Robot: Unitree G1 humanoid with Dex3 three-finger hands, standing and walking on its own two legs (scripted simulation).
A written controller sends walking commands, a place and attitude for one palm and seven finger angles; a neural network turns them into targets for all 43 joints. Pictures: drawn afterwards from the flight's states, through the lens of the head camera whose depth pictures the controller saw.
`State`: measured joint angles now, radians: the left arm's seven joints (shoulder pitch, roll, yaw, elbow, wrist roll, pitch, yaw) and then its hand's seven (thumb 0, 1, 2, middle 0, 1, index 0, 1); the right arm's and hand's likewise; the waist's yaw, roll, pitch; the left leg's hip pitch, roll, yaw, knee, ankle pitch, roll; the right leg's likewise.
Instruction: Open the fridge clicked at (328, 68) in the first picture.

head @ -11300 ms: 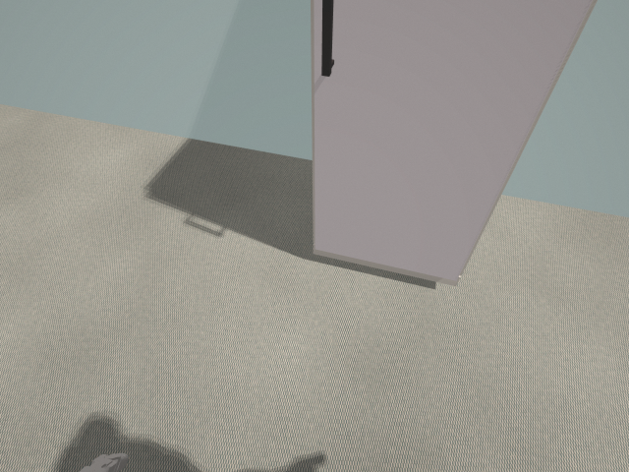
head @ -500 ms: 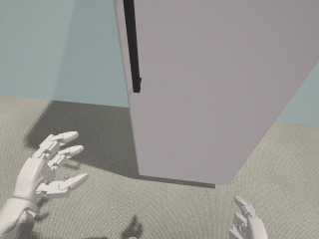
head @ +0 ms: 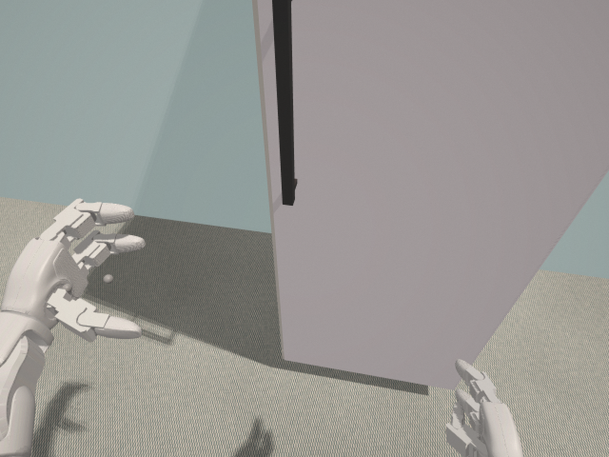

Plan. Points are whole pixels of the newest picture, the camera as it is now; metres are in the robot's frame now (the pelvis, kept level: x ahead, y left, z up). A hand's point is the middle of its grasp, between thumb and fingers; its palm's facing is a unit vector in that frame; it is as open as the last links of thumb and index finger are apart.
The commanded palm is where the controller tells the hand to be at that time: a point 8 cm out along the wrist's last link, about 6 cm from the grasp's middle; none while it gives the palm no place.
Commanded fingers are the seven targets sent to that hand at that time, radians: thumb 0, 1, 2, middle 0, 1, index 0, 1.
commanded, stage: raise the hand to about handle height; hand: left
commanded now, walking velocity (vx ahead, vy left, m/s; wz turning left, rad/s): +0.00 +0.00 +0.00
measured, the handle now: (288, 113) +0.54 +0.09 +0.21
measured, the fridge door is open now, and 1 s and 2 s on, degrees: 0 0 0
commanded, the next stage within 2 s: move the hooked fingers beside the handle in 0.86 s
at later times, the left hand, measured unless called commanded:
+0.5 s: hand (87, 211) +0.28 +0.26 +0.22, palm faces +0.00 -0.99 -0.13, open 14.0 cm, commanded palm +0.24 +0.30 +0.23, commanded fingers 0.00 -0.50 0.30 -0.30 -1.20 -0.30 -1.20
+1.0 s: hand (101, 207) +0.30 +0.26 +0.22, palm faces +0.01 -0.99 -0.13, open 14.0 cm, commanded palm +0.26 +0.30 +0.23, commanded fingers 0.00 -0.50 0.30 -0.30 -1.20 -0.30 -1.20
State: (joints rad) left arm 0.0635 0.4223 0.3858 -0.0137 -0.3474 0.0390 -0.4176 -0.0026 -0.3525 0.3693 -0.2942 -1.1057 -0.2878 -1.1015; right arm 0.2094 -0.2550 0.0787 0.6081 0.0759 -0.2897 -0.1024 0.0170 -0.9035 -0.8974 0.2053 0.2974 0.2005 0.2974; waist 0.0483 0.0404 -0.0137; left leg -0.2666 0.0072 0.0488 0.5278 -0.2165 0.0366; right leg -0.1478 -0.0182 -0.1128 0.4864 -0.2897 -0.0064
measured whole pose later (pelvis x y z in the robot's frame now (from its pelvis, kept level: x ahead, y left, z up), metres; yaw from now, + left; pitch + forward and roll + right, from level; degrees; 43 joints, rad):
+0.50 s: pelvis +0.00 -0.02 +0.00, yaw +0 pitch -3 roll -1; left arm -0.20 0.57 0.50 0.15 -0.36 0.24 -0.53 -0.01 -0.51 0.30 -0.31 -1.20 -0.30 -1.20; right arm 0.21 -0.29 0.09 0.62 0.11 -0.22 -0.09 0.02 -0.90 -0.90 0.21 0.30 0.20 0.30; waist 0.05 0.07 -0.02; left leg -0.22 0.02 0.04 0.46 -0.19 0.01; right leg -0.11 0.00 -0.12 0.44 -0.27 -0.03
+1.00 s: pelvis +0.02 -0.02 +0.00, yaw +0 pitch -3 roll +0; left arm -0.17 0.53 0.49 0.08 -0.35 0.26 -0.51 -0.01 -0.51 0.30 -0.31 -1.20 -0.30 -1.20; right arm 0.20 -0.27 0.09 0.60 0.11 -0.20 -0.09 0.02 -0.90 -0.90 0.20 0.30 0.20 0.30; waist 0.05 0.07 -0.02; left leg -0.20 0.01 0.04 0.45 -0.21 0.02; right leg -0.09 -0.01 -0.11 0.43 -0.29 -0.02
